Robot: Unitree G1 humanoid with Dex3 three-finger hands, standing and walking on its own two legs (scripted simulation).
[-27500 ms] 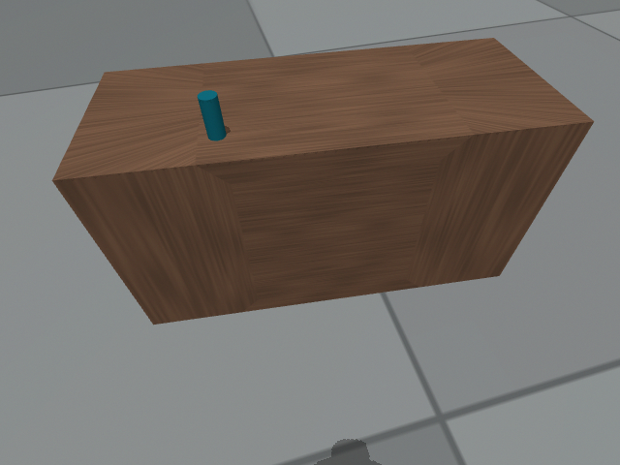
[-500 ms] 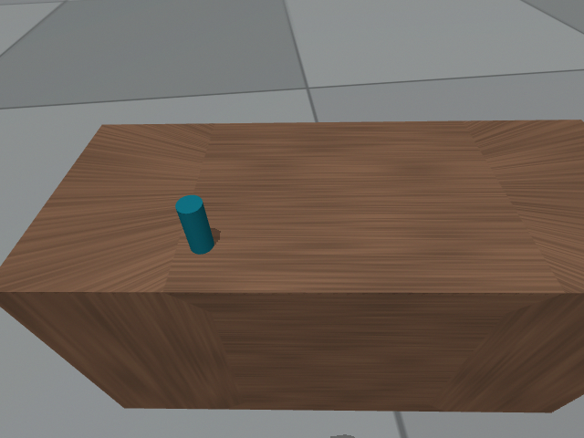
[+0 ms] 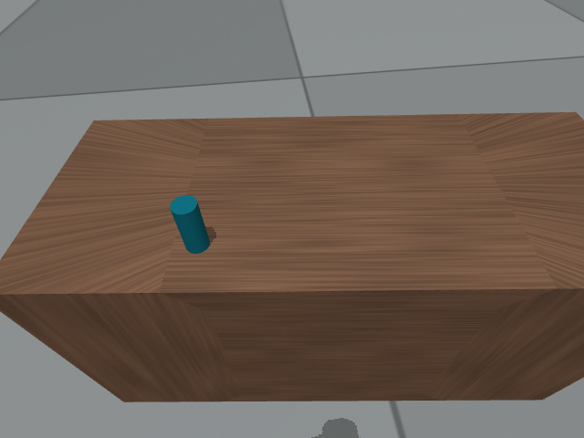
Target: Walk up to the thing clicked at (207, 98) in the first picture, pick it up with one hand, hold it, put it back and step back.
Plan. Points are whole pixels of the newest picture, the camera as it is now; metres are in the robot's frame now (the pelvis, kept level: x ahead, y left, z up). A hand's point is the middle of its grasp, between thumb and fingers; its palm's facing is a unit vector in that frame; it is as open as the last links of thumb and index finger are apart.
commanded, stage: stand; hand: left
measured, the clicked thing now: (191, 225) +0.48 +0.21 -0.02
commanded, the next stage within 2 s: step back in 1.68 s
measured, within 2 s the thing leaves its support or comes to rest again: neither
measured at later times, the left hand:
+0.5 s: hand out of the picture +0.08 +0.25 -0.15, palm faces -0.01 -0.94 -0.34, open 7.4 cm
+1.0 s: hand out of the picture +0.10 +0.24 -0.15, palm faces -0.01 -0.94 -0.34, open 7.4 cm
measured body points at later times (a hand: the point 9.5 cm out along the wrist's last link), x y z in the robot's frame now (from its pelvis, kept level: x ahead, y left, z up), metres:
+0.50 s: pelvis +0.02 +0.00 +0.00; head +0.03 -0.01 +0.45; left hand +0.09 +0.30 -0.13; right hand +0.09 -0.30 -0.14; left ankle +0.01 +0.15 -0.74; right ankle +0.04 -0.14 -0.74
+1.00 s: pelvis +0.02 -0.01 +0.00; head +0.03 -0.01 +0.45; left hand +0.10 +0.29 -0.13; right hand +0.09 -0.31 -0.13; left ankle +0.01 +0.15 -0.74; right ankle +0.04 -0.14 -0.74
